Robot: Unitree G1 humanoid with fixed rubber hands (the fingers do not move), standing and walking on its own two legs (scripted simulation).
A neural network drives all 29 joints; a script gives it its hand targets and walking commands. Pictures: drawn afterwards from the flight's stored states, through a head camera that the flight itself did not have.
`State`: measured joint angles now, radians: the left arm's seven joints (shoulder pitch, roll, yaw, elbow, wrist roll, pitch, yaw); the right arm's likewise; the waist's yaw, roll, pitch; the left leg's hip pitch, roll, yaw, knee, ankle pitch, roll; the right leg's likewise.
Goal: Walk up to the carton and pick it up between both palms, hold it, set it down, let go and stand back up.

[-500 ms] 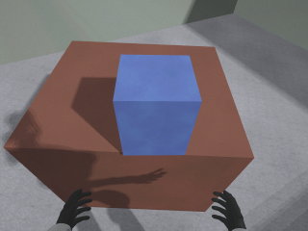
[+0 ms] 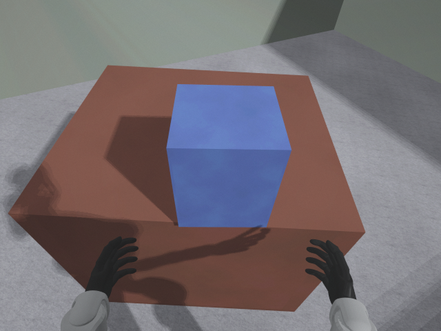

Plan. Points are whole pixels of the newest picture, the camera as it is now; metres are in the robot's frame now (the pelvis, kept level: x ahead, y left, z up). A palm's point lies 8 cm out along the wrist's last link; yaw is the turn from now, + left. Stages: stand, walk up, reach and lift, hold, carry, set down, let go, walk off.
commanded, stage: reach and lift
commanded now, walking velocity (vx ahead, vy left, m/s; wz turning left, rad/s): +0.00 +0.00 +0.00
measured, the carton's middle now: (224, 159) +0.46 +0.02 +0.04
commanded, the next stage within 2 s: none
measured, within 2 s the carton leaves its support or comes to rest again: neither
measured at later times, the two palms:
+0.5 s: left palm (107, 234) +0.27 +0.22 +0.04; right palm (336, 240) +0.27 -0.18 +0.05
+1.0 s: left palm (110, 177) +0.34 +0.22 +0.11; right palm (344, 187) +0.34 -0.19 +0.11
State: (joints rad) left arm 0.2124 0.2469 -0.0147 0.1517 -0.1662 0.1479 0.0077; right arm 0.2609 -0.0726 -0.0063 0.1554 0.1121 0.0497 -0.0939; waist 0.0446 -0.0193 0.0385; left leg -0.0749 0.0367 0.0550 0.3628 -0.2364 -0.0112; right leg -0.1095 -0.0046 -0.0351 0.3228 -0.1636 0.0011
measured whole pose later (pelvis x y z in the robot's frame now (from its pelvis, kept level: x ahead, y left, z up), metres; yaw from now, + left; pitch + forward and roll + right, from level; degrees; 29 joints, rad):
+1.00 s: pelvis +0.00 +0.00 +0.00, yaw +0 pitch -2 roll -1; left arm -0.38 0.26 0.16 0.18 -0.16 0.51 0.00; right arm -0.38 -0.23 0.00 0.32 0.33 0.24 -0.17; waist 0.00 -0.02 0.03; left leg -0.10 0.04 0.06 0.36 -0.22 -0.01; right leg -0.12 0.00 -0.03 0.29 -0.14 0.00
